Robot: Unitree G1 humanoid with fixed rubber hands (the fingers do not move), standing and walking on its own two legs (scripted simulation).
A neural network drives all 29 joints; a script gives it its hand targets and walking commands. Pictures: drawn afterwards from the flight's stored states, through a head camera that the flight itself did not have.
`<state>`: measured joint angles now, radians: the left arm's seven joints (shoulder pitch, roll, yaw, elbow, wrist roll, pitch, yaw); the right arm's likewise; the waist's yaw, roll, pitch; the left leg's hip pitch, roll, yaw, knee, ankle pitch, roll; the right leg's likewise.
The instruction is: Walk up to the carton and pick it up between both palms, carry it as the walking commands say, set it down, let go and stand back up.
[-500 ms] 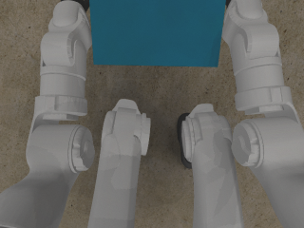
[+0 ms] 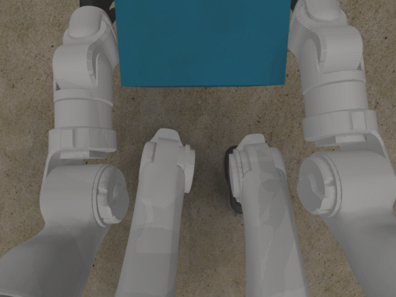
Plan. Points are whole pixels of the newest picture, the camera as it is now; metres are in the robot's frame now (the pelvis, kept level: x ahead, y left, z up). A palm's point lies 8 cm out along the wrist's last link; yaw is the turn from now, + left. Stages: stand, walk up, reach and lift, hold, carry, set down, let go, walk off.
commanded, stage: reach and lift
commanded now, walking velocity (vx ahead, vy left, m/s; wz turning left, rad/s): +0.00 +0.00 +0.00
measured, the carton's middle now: (199, 19) +0.54 +0.04 -0.16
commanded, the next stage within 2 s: none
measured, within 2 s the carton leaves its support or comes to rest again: neither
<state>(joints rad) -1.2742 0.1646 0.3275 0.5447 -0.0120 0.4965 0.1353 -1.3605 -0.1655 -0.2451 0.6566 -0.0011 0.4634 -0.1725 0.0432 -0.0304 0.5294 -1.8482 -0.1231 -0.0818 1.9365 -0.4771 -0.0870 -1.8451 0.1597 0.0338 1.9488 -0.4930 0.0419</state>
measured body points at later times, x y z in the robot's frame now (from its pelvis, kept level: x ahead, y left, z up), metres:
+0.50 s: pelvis +0.00 +0.00 +0.06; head +0.32 +0.01 +0.37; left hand +0.52 +0.18 -0.04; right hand +0.55 -0.12 -0.03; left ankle +0.16 +0.13 -0.42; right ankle +0.15 -0.11 -0.42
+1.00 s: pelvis +0.00 -0.01 +0.11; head +0.28 +0.01 +0.45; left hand +0.49 +0.18 +0.04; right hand +0.52 -0.11 +0.04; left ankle +0.16 +0.13 -0.42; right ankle +0.15 -0.11 -0.42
